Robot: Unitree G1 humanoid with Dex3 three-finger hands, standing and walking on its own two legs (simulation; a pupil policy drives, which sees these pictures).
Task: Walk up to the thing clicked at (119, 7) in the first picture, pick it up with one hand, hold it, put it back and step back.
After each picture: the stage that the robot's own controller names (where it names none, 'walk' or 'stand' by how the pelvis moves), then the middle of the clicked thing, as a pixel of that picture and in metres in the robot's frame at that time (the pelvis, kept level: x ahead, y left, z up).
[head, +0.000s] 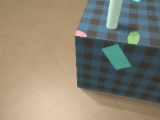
stand; (114, 8) +0.88 -0.19 -0.02
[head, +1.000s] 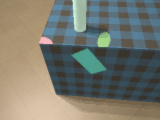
rise first; (79, 9) +0.79 +0.05 +0.01
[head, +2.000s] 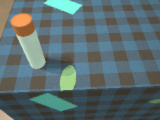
stand; (30, 44) +0.49 +0.24 +0.01
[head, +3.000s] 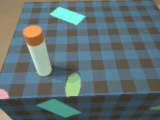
stand; (39, 53) +0.51 +0.20 -0.02
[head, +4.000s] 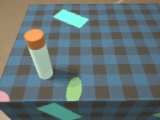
stand; (40, 56) +0.49 +0.20 -0.02
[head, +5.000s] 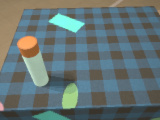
stand; (35, 64) +0.46 +0.22 -0.02
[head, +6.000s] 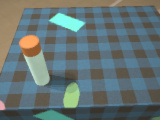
stand; (36, 63) +0.46 +0.21 -0.02
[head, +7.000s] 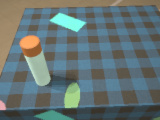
rise first; (37, 63) +0.46 +0.21 -0.02
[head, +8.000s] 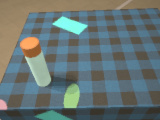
rise first; (37, 64) +0.46 +0.23 -0.02
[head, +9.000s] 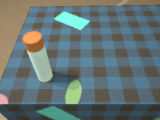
go down; (39, 59) +0.48 +0.22 -0.01
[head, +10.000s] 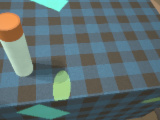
go down; (17, 49) +0.45 +0.21 +0.04
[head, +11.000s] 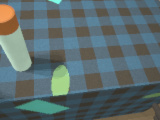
close in; (13, 43) +0.46 +0.22 +0.05
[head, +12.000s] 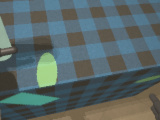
close; out of the picture +0.48 +0.23 +0.08
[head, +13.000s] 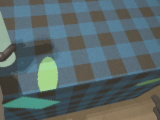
close; out of the picture +0.47 +0.22 +0.08
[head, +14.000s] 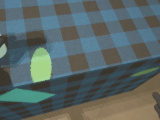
lift; out of the picture +0.49 +0.23 +0.10
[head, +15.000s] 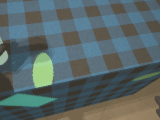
lift; out of the picture +0.47 +0.24 +0.09
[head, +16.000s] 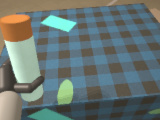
lift; (25, 61) +0.34 +0.17 +0.16
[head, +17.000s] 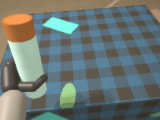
hold; (28, 60) +0.34 +0.17 +0.16
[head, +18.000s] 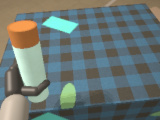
hold; (31, 65) +0.34 +0.16 +0.14
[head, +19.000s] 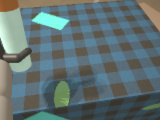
crouch; (12, 33) +0.44 +0.21 +0.17
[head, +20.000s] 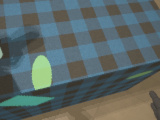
lower; out of the picture +0.51 +0.25 +0.06
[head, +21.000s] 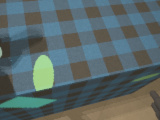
lower; out of the picture +0.50 +0.25 +0.08
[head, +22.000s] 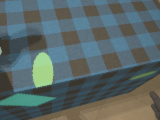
lower; out of the picture +0.50 +0.24 +0.09
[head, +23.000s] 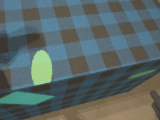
lower; out of the picture +0.51 +0.25 +0.09
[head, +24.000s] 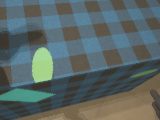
loosen; out of the picture +0.51 +0.25 +0.09
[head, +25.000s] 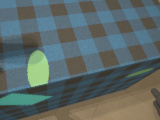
withdraw; out of the picture +0.48 +0.25 +0.09
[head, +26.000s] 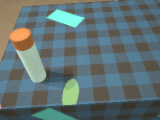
sink last; (30, 58) +0.46 +0.24 +0.03
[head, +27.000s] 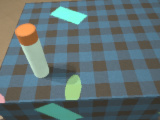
stand; (34, 53) +0.48 +0.23 +0.02
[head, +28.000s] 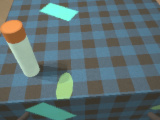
stand; (23, 52) +0.47 +0.25 +0.04
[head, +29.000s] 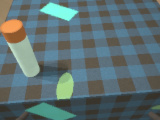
stand; (23, 51) +0.47 +0.25 +0.04
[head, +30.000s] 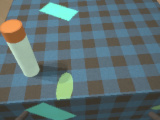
stand; (22, 51) +0.47 +0.25 +0.04
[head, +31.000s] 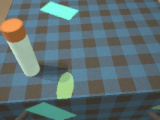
stand; (23, 51) +0.47 +0.25 +0.04
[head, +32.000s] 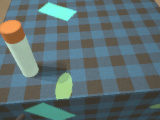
stand; (22, 52) +0.47 +0.25 +0.04
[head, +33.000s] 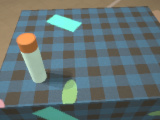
stand; (33, 60) +0.48 +0.23 -0.02
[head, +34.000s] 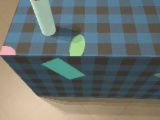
walk; (42, 11) +0.65 +0.19 +0.01
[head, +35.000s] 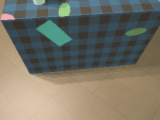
walk; out of the picture +0.94 +0.26 +0.00
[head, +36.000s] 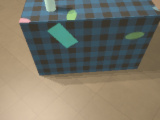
stand; out of the picture +1.08 +0.25 -0.02
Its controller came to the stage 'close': yes
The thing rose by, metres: 0.21
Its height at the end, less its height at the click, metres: +0.00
